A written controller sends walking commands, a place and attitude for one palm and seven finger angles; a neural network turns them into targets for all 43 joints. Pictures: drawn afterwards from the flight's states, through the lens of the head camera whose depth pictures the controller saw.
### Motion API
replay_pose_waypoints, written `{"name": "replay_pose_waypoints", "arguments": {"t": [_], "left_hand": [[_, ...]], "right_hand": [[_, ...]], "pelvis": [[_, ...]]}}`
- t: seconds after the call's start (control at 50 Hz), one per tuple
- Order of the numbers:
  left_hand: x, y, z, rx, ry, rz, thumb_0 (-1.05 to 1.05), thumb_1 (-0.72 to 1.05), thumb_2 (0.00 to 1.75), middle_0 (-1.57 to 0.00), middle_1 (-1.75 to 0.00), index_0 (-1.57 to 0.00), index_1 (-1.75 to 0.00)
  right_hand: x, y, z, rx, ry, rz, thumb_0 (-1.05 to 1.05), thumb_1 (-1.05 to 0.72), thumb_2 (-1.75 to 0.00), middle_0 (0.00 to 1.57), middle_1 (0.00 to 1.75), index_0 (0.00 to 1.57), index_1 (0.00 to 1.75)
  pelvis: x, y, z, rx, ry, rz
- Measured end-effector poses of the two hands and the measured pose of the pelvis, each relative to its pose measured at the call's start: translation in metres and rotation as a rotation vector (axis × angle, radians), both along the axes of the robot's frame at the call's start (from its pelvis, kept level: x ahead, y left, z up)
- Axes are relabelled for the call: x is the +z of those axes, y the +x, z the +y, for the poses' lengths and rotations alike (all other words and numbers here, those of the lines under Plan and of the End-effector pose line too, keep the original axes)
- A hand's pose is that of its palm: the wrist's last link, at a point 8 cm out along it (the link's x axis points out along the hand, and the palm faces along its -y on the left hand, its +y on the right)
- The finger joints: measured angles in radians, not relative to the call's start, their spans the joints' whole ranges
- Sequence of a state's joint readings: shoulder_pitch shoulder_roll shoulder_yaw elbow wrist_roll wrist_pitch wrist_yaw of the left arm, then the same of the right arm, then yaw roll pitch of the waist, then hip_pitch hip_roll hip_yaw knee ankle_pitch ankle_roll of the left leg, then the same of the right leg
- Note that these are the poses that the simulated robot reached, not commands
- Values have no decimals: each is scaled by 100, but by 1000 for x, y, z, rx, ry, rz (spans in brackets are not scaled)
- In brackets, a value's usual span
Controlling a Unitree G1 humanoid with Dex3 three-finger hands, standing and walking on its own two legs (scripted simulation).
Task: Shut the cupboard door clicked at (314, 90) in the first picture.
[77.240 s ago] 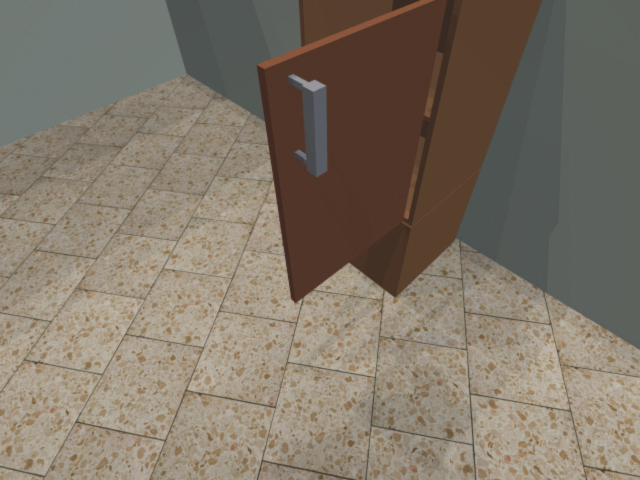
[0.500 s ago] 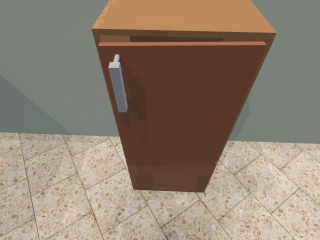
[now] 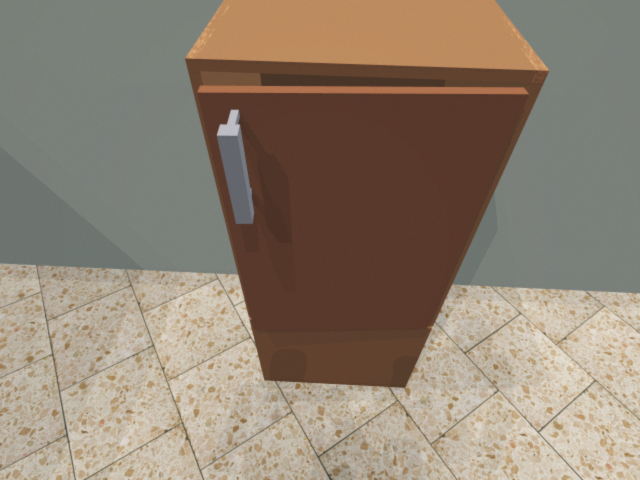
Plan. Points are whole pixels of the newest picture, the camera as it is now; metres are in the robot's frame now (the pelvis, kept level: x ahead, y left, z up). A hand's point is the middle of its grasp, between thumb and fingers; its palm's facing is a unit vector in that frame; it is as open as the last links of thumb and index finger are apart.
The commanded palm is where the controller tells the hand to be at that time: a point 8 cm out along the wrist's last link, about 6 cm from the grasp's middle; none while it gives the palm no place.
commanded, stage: raise the hand and make a fist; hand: left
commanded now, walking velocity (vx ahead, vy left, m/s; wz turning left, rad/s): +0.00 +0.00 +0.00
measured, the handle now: (239, 168) +0.47 +0.14 +0.15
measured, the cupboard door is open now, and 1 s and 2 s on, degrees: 4 4 4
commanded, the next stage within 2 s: bring the fist close to the handle in 1.92 s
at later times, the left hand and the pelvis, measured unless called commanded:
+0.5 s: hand out of the picture +0.11 +0.21 -0.02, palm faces +0.17 -0.99 -0.03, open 5.8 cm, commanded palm +0.11 +0.25 +0.00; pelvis -0.05 +0.01 -0.08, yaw +4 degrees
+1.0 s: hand (119, 419) +0.17 +0.22 +0.06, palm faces +0.08 -0.99 -0.06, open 3.5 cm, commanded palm +0.14 +0.27 +0.08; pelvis -0.03 +0.03 -0.05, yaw +4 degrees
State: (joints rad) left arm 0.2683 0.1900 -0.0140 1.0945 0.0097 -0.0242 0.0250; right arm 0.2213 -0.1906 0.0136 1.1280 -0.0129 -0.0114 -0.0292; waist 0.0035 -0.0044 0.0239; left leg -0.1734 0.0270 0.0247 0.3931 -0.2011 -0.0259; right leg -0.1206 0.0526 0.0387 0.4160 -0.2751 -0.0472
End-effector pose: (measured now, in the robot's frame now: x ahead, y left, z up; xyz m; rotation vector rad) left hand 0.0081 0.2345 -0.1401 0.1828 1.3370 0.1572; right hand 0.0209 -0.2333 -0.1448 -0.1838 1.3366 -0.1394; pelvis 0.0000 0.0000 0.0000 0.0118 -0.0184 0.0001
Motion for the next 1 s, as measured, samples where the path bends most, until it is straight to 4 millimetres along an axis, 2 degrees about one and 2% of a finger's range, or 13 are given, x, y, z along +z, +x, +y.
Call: {"name": "replay_pose_waypoints", "arguments": {"t": [0.02, 0.06, 0.14, 0.18, 0.24, 0.28, 0.4, 0.48, 0.56, 0.64, 0.8, 0.9, 1.0], "left_hand": [[0, -1, 0, 1, 6, -3, 0, 91, 89, -20, -30, -20, -30], [17, 25, 7, 94, 5, -198, 1, 91, 89, -20, -30, -21, -30], [97, 101, 12, 101, 41, -792, 1, 91, 89, -22, -32, -22, -32], [126, 129, 11, 73, 24, -1048, 1, 91, 89, -23, -34, -24, -34], [146, 146, 5, -29, -50, -1350, 1, 91, 89, -27, -38, -27, -37], [142, 141, 0, -117, -101, -1448, 0, 91, 89, -29, -41, -30, -41], [103, 91, 6, -69, -154, -1264, 0, 90, 89, -40, -52, -40, -51], [114, 74, 19, -24, -62, -1283, 1, 90, 90, -47, -59, -47, -59], [144, 89, 23, -84, -50, -1418, 2, 90, 90, -54, -67, -54, -67], [156, 111, 20, -149, -113, -1390, 1, 90, 90, -61, -75, -61, -75], [177, 125, 34, -116, -85, -1311, 1, 90, 90, -76, -91, -76, -91], [192, 128, 40, -111, -65, -1363, 1, 90, 90, -85, -101, -85, -101], [203, 134, 38, -135, -74, -1364, 1, 90, 90, -94, -111, -94, -111]], "right_hand": [[-1, -1, 0, -3, 2, 1, 0, -90, -90, 20, 30, 20, 30], [4, 6, -2, -4, -36, -101, 0, -90, -90, 20, 30, 21, 30], [13, 40, -5, 12, -53, -396, 1, -90, -90, 20, 30, 21, 30], [16, 61, -6, 40, -49, -518, 1, -90, -90, 20, 30, 21, 30], [19, 93, -7, 96, -44, -673, 1, -90, -90, 20, 30, 20, 30], [22, 113, -6, 129, -45, -752, 1, -90, -90, 20, 30, 20, 30], [33, 153, 12, 188, -42, -890, 1, -90, -90, 20, 30, 20, 30], [34, 160, 34, 252, -25, -905, 1, -90, -90, 20, 30, 20, 30], [25, 152, 55, 289, 10, -862, 1, -90, -90, 20, 30, 21, 30], [18, 133, 67, 245, 47, -792, 1, -90, -90, 20, 30, 21, 30], [21, 101, 61, 164, 31, -712, 1, -90, -90, 21, 31, 21, 30], [25, 101, 49, 179, -7, -699, 1, -90, -90, 20, 30, 21, 30], [36, 115, 43, 184, -27, -735, 1, -90, -90, 20, 30, 21, 30]], "pelvis": [[0, -1, 1, 1, -6, 3], [-4, -4, 1, 2, -6, -1], [-14, -12, 6, 54, 1, 27], [-23, -20, 7, 64, 0, 67], [-44, -32, 6, 51, 7, 137], [-60, -39, 6, 42, 11, 166], [-82, -46, 10, 55, -8, 167], [-84, -48, 13, 75, -40, 165], [-83, -50, 16, 89, -63, 163], [-75, -49, 21, 84, -67, 155], [-56, -38, 30, 61, -50, 132], [-52, -34, 33, 64, -47, 120], [-46, -29, 34, 67, -45, 102]]}}
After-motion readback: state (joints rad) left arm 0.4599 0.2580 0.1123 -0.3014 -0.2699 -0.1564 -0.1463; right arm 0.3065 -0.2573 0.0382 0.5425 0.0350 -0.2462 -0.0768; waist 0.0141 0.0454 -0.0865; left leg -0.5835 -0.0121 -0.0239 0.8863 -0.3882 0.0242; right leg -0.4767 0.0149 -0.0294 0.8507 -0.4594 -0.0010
